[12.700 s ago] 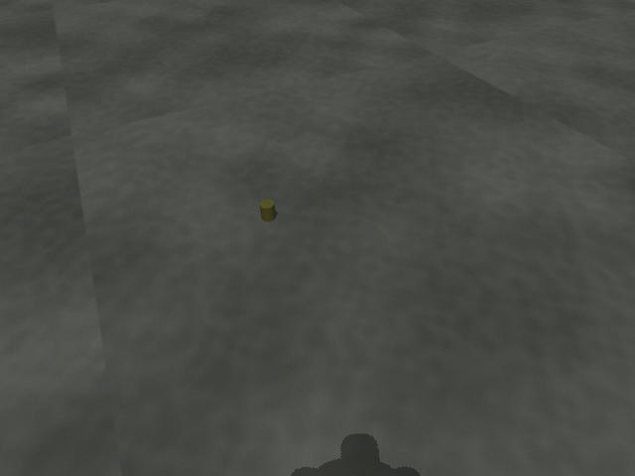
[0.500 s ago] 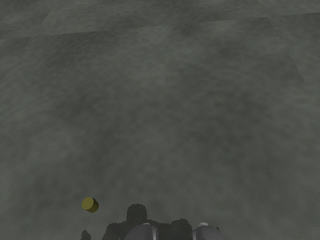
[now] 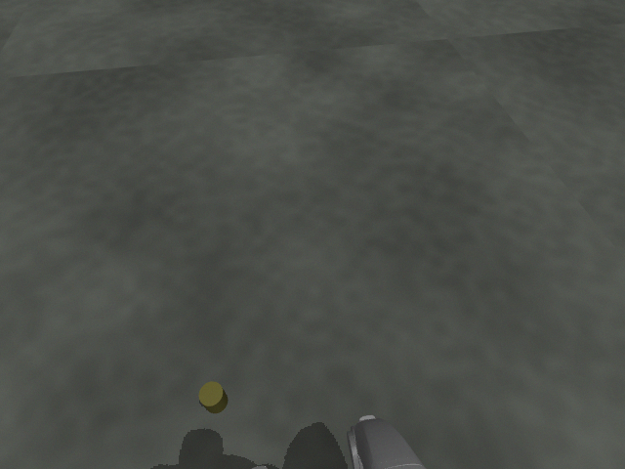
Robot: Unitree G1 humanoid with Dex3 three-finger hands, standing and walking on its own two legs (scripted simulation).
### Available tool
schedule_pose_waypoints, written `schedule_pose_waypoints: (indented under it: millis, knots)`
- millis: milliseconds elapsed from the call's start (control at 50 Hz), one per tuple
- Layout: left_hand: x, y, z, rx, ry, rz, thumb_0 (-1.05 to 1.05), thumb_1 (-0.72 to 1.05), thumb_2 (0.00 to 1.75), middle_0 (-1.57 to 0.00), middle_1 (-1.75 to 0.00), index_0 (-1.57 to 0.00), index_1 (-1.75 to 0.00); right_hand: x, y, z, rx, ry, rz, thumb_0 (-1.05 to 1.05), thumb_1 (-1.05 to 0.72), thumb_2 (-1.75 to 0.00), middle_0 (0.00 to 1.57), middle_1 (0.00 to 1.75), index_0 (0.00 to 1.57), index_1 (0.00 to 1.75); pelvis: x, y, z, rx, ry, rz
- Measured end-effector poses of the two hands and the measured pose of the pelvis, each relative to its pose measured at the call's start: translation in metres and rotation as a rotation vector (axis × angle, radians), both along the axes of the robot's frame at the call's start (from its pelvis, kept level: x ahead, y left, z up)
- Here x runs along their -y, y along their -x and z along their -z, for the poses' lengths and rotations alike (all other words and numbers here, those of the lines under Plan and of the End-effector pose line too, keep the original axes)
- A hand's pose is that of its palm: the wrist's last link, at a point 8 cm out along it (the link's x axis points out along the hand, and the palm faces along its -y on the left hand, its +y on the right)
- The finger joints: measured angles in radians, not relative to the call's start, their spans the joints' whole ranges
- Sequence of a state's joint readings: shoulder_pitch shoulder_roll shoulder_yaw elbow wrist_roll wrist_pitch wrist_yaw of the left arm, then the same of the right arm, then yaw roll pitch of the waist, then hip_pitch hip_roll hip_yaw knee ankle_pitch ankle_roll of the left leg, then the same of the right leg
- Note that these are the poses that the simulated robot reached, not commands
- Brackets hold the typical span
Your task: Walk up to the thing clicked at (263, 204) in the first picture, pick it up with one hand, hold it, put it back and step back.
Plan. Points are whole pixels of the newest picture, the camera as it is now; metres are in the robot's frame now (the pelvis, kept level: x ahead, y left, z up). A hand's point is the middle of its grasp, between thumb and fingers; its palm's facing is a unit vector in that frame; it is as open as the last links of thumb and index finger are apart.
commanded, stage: walk up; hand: left
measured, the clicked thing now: (213, 397) +0.43 +0.26 -0.69
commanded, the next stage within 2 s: none
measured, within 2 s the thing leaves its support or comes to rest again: neither
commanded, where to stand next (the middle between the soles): -0.01 +0.15 m, yaw -17 degrees
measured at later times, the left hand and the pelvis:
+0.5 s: hand out of the picture +0.04 +0.54 -0.14, palm faces -0.13 -0.81 -0.58, open 7.4 cm; pelvis -0.11 +0.24 -0.03, yaw -9 degrees
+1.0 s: hand out of the picture +0.08 +0.44 -0.15, palm faces -0.38 -0.88 -0.30, open 7.4 cm; pelvis -0.09 +0.21 +0.00, yaw -20 degrees
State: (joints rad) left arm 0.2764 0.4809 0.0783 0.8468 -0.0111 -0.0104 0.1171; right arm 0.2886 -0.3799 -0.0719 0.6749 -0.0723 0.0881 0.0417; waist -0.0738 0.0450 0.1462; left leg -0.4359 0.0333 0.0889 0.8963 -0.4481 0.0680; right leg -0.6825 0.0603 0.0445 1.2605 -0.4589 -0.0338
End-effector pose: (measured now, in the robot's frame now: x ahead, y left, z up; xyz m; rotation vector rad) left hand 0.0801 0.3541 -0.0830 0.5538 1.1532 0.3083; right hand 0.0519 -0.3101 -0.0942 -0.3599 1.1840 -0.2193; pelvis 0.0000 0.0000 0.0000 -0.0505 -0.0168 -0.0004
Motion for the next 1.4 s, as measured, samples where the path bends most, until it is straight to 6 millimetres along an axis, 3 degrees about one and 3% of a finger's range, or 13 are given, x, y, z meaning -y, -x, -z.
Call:
schedule_pose_waypoints:
  millis: [120, 220, 320, 440, 540, 620, 680, 760, 860, 1000, 1100, 1240, 1400]
  knots:
    - [-0.012, -0.003, -0.002, 0.001, 0.073, 0.093, 0.01, 0.9, 0.9, -0.21, -0.3, -0.21, -0.3, -0.038, 0.06, -0.006, -0.059, 0.015, 0.068, 0.01, -0.89, -0.9, 0.21, 0.3, 0.21, 0.3, -0.048, 0.023, -0.009, -0.016, -0.006, 0.054]
    - [-0.044, 0.018, 0.0, 0.014, 0.053, 0.139, 0.01, 0.9, 0.9, -0.21, -0.3, -0.21, -0.3, -0.069, 0.08, 0.013, -0.041, 0.011, 0.117, 0.01, -0.9, -0.9, 0.2, 0.3, 0.21, 0.3, -0.088, 0.049, 0.003, 0.016, 0.039, 0.097]
    - [-0.099, 0.042, -0.005, 0.074, 0.008, 0.102, 0.01, 0.89, 0.9, -0.21, -0.3, -0.21, -0.3, -0.115, 0.082, 0.009, 0.011, -0.006, 0.074, 0.01, -0.9, -0.9, 0.2, 0.3, 0.2, 0.3, -0.13, 0.077, 0.003, 0.035, -0.002, 0.092]
    - [-0.176, 0.049, -0.002, 0.099, -0.011, 0.183, 0.01, 0.89, 0.9, -0.21, -0.3, -0.21, -0.3, -0.165, 0.089, 0.01, 0.138, 0.02, 0.092, 0.01, -0.9, -0.9, 0.2, 0.3, 0.21, 0.3, -0.207, 0.103, 0.019, 0.022, -0.034, 0.135]
    - [-0.237, 0.046, 0.016, 0.115, 0.009, 0.162, 0.01, 0.9, 0.9, -0.21, -0.3, -0.21, -0.3, -0.225, 0.148, 0.018, 0.131, 0.06, 0.157, 0.0, -0.9, -0.9, 0.2, 0.3, 0.2, 0.3, -0.256, 0.113, 0.031, 0.07, -0.064, 0.191]
    - [-0.248, 0.044, 0.016, 0.081, 0.098, 0.163, 0.01, 0.9, 0.9, -0.2, -0.3, -0.2, -0.3, -0.262, 0.205, 0.003, 0.003, 0.063, 0.229, 0.01, -0.9, -0.9, 0.21, 0.3, 0.21, 0.3, -0.266, 0.115, 0.009, 0.071, -0.024, 0.194]
    - [-0.249, 0.048, 0.019, 0.019, 0.152, 0.17, 0.01, 0.9, 0.9, -0.2, -0.3, -0.2, -0.3, -0.271, 0.24, -0.018, -0.07, 0.092, 0.273, 0.01, -0.89, -0.89, 0.21, 0.3, 0.21, 0.3, -0.267, 0.117, -0.004, 0.062, -0.024, 0.214]
    - [-0.24, 0.058, 0.025, -0.09, 0.207, 0.177, 0.01, 0.9, 0.9, -0.2, -0.3, -0.2, -0.3, -0.259, 0.276, -0.046, -0.166, 0.167, 0.322, 0.01, -0.89, -0.89, 0.21, 0.3, 0.21, 0.3, -0.265, 0.115, -0.015, 0.041, -0.026, 0.246]
    - [-0.209, 0.054, 0.034, -0.189, 0.251, 0.213, 0.01, 0.9, 0.9, -0.2, -0.3, -0.2, -0.3, -0.229, 0.295, -0.069, -0.205, 0.246, 0.361, 0.01, -0.89, -0.89, 0.21, 0.3, 0.21, 0.3, -0.251, 0.107, -0.017, 0.026, -0.043, 0.298]
    - [-0.126, -0.013, 0.035, -0.113, 0.278, 0.327, 0.01, 0.9, 0.9, -0.2, -0.3, -0.2, -0.3, -0.174, 0.29, -0.05, -0.204, 0.226, 0.369, 0.01, -0.89, -0.9, 0.21, 0.3, 0.21, 0.3, -0.205, 0.091, -0.004, 0.015, -0.046, 0.356]
    - [-0.08, -0.046, 0.02, 0.006, 0.258, 0.37, 0.01, 0.9, 0.9, -0.2, -0.3, -0.2, -0.3, -0.152, 0.246, -0.017, -0.129, 0.141, 0.394, 0.01, -0.9, -0.9, 0.2, 0.3, 0.2, 0.3, -0.174, 0.079, -0.002, 0.04, -0.041, 0.367]
    - [-0.063, -0.065, -0.006, 0.028, 0.199, 0.379, 0.01, 0.9, 0.9, -0.21, -0.3, -0.21, -0.3, -0.154, 0.156, 0.0, 0.056, 0.016, 0.34, 0.01, -0.9, -0.9, 0.2, 0.3, 0.2, 0.3, -0.159, 0.052, -0.014, 0.027, -0.031, 0.376]
    - [-0.062, -0.096, 0.008, 0.061, 0.177, 0.335, 0.01, 0.9, 0.9, -0.21, -0.3, -0.2, -0.3, -0.163, 0.116, 0.021, 0.04, -0.036, 0.308, 0.0, -0.9, -0.9, 0.21, 0.3, 0.21, 0.3, -0.159, 0.04, -0.001, 0.042, -0.056, 0.354]
